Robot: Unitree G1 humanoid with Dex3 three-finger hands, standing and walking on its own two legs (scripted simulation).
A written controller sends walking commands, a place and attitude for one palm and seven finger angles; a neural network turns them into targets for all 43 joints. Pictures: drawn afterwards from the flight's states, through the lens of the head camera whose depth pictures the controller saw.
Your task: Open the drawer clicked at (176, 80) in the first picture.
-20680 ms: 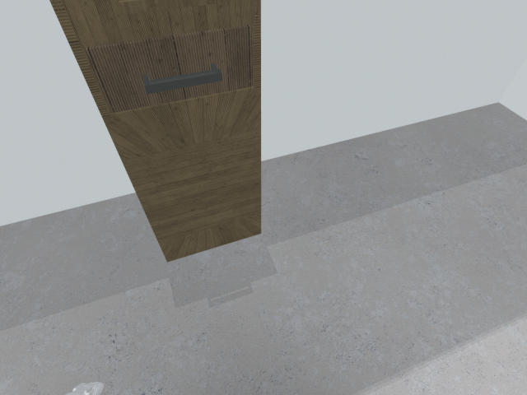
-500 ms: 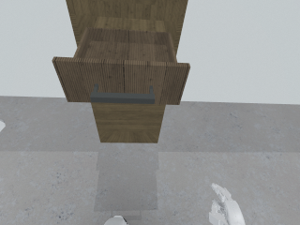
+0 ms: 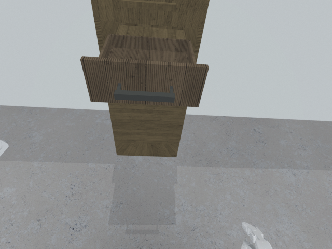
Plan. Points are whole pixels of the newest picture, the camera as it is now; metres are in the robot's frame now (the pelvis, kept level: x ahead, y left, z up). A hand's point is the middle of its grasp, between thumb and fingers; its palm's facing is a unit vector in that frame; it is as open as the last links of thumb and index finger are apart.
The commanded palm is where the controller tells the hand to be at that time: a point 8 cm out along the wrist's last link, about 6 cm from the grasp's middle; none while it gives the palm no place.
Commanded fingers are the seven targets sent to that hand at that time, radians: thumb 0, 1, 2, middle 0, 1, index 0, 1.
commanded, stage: stop stepping back and stand still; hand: left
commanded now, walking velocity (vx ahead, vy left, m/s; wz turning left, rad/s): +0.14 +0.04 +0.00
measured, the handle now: (145, 92) +0.56 +0.10 +0.07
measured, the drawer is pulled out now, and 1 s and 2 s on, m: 0.29 0.29 0.29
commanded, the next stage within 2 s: let the arm hang, fingers relaxed in 0.24 s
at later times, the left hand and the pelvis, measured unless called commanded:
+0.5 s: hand (74, 213) +0.21 +0.23 -0.03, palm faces +0.11 -0.90 -0.41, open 7.4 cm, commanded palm none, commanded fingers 0.00 0.90 0.90 -0.20 -0.30 -0.20 -0.30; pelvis -0.01 +0.00 -0.02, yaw +1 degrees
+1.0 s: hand out of the picture -0.07 +0.19 -0.16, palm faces +0.04 -0.96 -0.27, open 7.3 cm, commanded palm none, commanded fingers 0.00 0.90 0.90 -0.20 -0.30 -0.20 -0.30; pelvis -0.02 -0.02 +0.01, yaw +1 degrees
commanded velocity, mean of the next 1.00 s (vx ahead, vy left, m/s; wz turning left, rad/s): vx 0.02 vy -0.01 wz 0.00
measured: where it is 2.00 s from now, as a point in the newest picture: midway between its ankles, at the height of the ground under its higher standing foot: outside the picture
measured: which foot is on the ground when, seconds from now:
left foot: down 0.00-1.00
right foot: down 0.00-0.10, up 0.12-0.32, down 0.34-1.00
